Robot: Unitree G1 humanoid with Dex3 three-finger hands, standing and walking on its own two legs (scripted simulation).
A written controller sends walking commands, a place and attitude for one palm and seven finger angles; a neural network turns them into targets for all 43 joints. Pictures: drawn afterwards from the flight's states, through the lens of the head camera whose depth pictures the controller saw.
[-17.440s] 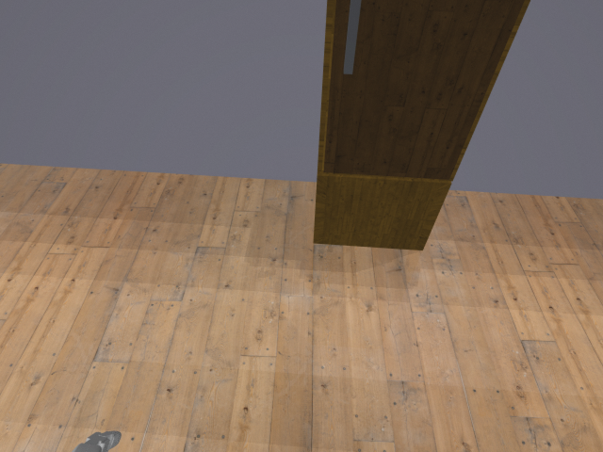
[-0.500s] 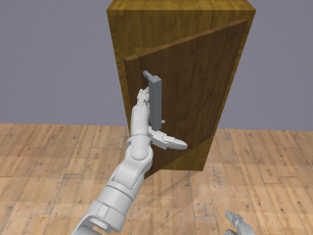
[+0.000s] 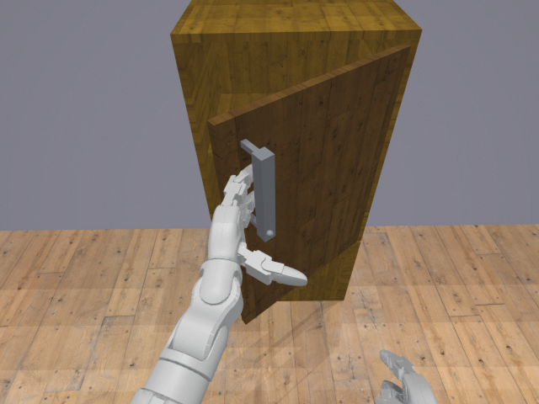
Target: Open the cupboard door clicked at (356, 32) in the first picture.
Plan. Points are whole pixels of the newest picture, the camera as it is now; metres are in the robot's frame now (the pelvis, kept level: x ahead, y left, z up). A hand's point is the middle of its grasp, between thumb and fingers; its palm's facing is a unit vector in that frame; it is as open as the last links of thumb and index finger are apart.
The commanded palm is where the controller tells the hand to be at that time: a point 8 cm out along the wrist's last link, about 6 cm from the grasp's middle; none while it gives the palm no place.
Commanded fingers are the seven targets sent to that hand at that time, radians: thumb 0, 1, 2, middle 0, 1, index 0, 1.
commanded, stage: slide the hand sideways off the handle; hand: left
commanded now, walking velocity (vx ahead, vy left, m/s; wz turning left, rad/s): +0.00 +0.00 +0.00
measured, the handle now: (257, 192) +0.40 +0.05 +0.12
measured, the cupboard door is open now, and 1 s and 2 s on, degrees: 38 38 38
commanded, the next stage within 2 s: draw the hand back to the body in 0.56 s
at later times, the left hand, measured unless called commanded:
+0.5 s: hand (217, 266) +0.26 +0.09 +0.12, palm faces +0.04 -1.00 +0.00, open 16.3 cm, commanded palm +0.23 +0.14 +0.12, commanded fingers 0.00 -0.50 0.30 -0.15 -0.30 -0.15 -0.30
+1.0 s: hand (183, 273) +0.24 +0.13 +0.13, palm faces +0.07 -1.00 -0.04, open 16.3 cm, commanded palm +0.21 +0.18 +0.14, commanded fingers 0.00 -0.50 0.30 -0.15 -0.30 -0.15 -0.30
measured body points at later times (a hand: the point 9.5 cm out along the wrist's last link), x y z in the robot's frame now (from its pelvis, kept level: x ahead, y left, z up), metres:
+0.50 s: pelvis +0.02 +0.00 +0.00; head +0.00 -0.02 +0.45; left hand +0.25 +0.14 +0.12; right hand +0.23 -0.19 -0.07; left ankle +0.01 +0.12 -0.73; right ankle +0.03 -0.11 -0.73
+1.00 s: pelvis +0.01 -0.01 +0.00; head -0.01 -0.03 +0.45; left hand +0.23 +0.18 +0.14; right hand +0.21 -0.22 -0.08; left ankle +0.01 +0.12 -0.73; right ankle +0.03 -0.11 -0.73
